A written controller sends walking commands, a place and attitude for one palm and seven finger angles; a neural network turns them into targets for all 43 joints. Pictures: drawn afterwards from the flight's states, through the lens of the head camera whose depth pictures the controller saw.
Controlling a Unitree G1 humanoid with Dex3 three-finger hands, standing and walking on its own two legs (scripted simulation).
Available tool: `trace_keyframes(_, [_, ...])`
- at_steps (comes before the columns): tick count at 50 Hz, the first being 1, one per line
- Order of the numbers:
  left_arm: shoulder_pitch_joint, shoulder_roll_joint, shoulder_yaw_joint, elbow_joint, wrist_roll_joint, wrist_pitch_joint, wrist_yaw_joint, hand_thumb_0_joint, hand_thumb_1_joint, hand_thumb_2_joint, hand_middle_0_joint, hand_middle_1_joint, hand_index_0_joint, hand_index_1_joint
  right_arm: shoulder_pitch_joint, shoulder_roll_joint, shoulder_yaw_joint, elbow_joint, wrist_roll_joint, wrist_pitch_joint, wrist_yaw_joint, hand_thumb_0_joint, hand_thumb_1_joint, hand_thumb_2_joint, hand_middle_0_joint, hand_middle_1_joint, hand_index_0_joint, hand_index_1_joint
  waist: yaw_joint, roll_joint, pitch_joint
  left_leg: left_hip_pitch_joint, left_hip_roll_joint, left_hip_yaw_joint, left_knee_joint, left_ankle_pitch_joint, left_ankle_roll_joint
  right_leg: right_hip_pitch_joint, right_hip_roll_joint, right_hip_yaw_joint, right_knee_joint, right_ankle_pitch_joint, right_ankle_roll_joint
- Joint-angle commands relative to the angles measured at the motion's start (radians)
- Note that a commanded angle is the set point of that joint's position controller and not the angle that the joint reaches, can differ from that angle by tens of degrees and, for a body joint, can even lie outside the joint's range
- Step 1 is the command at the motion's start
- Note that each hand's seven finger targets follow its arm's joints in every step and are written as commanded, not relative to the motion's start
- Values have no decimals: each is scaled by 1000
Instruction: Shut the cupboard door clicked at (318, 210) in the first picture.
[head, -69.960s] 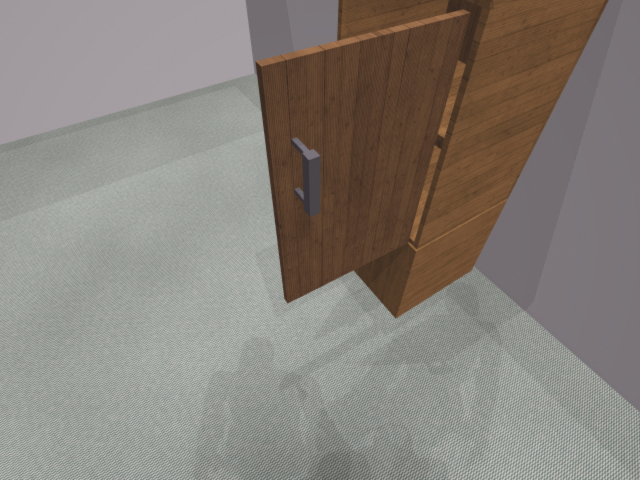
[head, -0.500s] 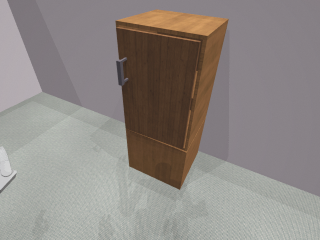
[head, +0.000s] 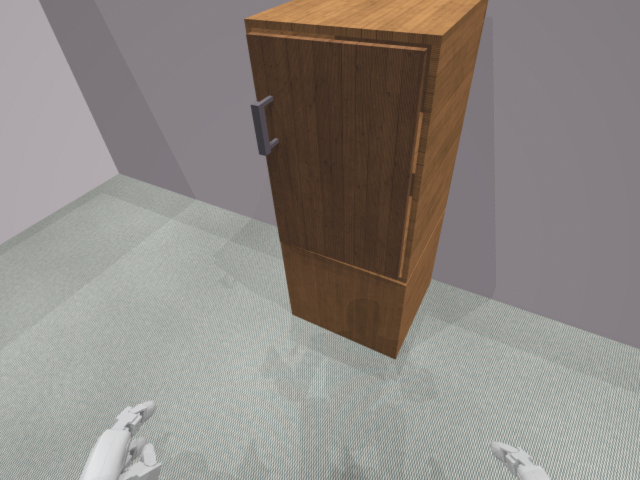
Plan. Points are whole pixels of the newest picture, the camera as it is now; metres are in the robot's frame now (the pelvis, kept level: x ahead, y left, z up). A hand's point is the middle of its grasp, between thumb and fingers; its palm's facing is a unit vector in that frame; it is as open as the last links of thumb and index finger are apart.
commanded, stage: let the arm hang, fingers relaxed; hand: left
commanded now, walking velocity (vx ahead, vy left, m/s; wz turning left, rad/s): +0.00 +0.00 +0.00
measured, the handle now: (266, 125) +0.85 +0.18 +0.08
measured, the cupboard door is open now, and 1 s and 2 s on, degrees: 1 1 1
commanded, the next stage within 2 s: look to check the result in 0.90 s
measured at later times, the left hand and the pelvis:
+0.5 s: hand out of the picture -0.11 +0.17 -0.14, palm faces +0.04 -0.97 -0.26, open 7.3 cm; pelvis +0.00 -0.02 +0.02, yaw +0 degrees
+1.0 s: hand out of the picture -0.01 +0.10 -0.16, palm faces +0.05 -0.99 -0.12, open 7.3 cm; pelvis +0.02 -0.04 +0.02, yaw +0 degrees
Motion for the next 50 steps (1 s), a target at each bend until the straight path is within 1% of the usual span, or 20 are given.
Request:
trace_keyframes(1, [6,99,-8,101,-7,-40,4,0,900,900,-200,-300,-200,-300,3,-97,-34,-61,-10,20,-7,0,-900,-900,200,300,200,300,-17,-257,163,171,98,-173,-137,52,-17,-258,-113,111,-263,40,-80])
trace_keyframes(2, [13,107,-12,153,-5,-41,6,0,900,900,-200,-300,-200,-300,11,-99,-36,-46,-13,30,-5,0,-900,-900,200,300,200,300,-19,-196,158,196,85,-165,-138,32,-26,-265,-119,124,-283,19,-89])
trace_keyframes(3, [19,102,-15,203,-8,-42,6,0,900,900,-200,-300,-200,-300,22,-78,-36,-27,-14,35,-5,0,-900,-900,200,300,200,300,-25,-107,153,207,78,-161,-149,6,-30,-260,-126,130,-293,5,-95])
trace_keyframes(5, [47,88,-21,298,-10,-44,6,0,900,900,-200,-300,-200,-300,47,-62,-35,13,-15,40,-9,0,-900,-900,200,300,200,300,-25,67,140,204,87,-186,-228,-53,-33,-213,-94,109,-266,15,-85])
trace_keyframes(6, [79,77,-21,346,-12,-45,6,0,900,900,-200,-300,-200,-300,58,-58,-36,31,-15,38,-12,0,-900,-900,200,300,200,300,-13,142,116,182,100,-210,-285,-96,-27,-150,-74,89,-243,54,-76])
trace_keyframes(7, [110,80,-21,390,-12,-46,6,0,900,900,-200,-300,-200,-300,61,-64,-39,44,-12,39,-16,0,-900,-900,200,300,200,300,3,146,102,159,107,-223,-318,-124,-23,-91,-62,74,-243,79,-72])
trace_keyframes(9, [164,47,-18,476,-14,-49,4,0,900,900,-200,-300,-200,-300,79,-46,-44,76,-12,38,-24,0,-900,-900,200,300,200,300,12,203,51,168,109,-222,-362,-169,-25,-29,-56,57,-246,114,-75])
trace_keyframes(11, [200,32,-22,541,-15,-52,3,0,900,900,-200,-300,-200,-300,107,-41,-47,110,-7,37,-31,0,-900,-900,200,300,200,300,12,197,11,210,110,-220,-379,-163,-27,-4,-52,49,-262,133,-77])
trace_keyframes(12, [202,33,-21,564,-13,-55,3,0,900,900,-200,-300,-200,-300,111,-53,-52,119,-3,36,-35,0,-900,-900,200,300,200,300,13,118,24,229,114,-219,-373,-143,-26,-11,-50,46,-285,136,-78])
trace_keyframes(13, [202,25,-24,589,-12,-58,3,0,900,900,-200,-300,-200,-300,122,-52,-55,135,-1,35,-38,0,-900,-900,200,300,200,300,7,76,31,241,113,-210,-363,-131,-26,-22,-62,56,-308,140,-79])
trace_keyframes(17, [179,15,-32,652,-13,-72,9,0,900,900,-200,-300,-200,-300,161,-53,-64,194,6,34,-42,0,-900,-900,200,300,200,300,-17,-84,78,323,108,-181,-298,-11,-22,-97,-90,83,-376,148,-86])
trace_keyframes(21, [177,-12,-42,694,-13,-69,20,0,900,900,-200,-300,-200,-300,177,-34,-62,241,5,43,-42,0,-900,-900,200,300,200,300,-25,-150,176,320,110,-169,-295,-25,-22,-162,-95,85,-405,91,-80])
trace_keyframes(26, [183,-23,-47,712,-14,-62,28,0,900,900,-200,-300,-200,-300,189,1,-56,276,1,54,-37,0,-900,-900,200,300,200,300,-23,-171,246,292,99,-144,-289,-51,-30,-203,-98,92,-415,14,-79])
trace_keyframes(29, [185,-40,-51,713,-15,-60,32,0,900,900,-200,-300,-200,-300,198,43,-48,291,-1,57,-34,0,-900,-900,200,300,200,300,-21,-155,252,287,95,-129,-276,-23,-34,-206,-104,93,-413,27,-75])
trace_keyframes(32, [181,-43,-50,709,-15,-61,34,0,900,900,-200,-300,-200,-300,203,55,-43,301,-1,55,-34,0,-900,-900,200,300,200,300,-15,-141,257,274,96,-126,-276,5,-34,-187,-99,90,-401,58,-71])
trace_keyframes(33, [177,-52,-49,708,-16,-61,35,0,900,900,-200,-300,-200,-300,203,63,-41,303,-4,53,-35,0,-900,-900,200,300,200,300,-15,-118,267,265,98,-128,-280,16,-33,-178,-100,88,-395,80,-71])
trace_keyframes(37, [180,-56,-44,706,-18,-61,36,0,900,900,-200,-300,-200,-300,201,73,-36,307,-2,46,-39,0,-900,-900,200,300,200,300,0,-89,249,248,100,-133,-288,61,-29,-121,-92,80,-376,150,-65])
trace_keyframes(46, [154,-85,-34,703,-21,-68,41,0,900,900,-200,-300,-200,-300,218,94,-37,315,-4,36,-48,0,-900,-900,200,300,200,300,-7,-74,182,270,99,-118,-237,174,-29,-44,-103,74,-379,302,-57])
trace_keyframes(47, [161,-88,-35,705,-19,-69,43,0,900,900,-200,-300,-200,-300,216,92,-37,314,-2,36,-49,0,-900,-900,200,300,200,300,-6,-92,175,281,102,-116,-228,189,-27,-41,-100,72,-378,330,-54])
trace_keyframes(50, [158,-97,-35,707,-20,-67,44,0,900,900,-200,-300,-200,-300,220,93,-37,315,-3,35,-53,0,-900,-900,200,300,200,300,-9,-68,171,285,102,-116,-223,206,-25,-27,-101,72,-370,356,-56])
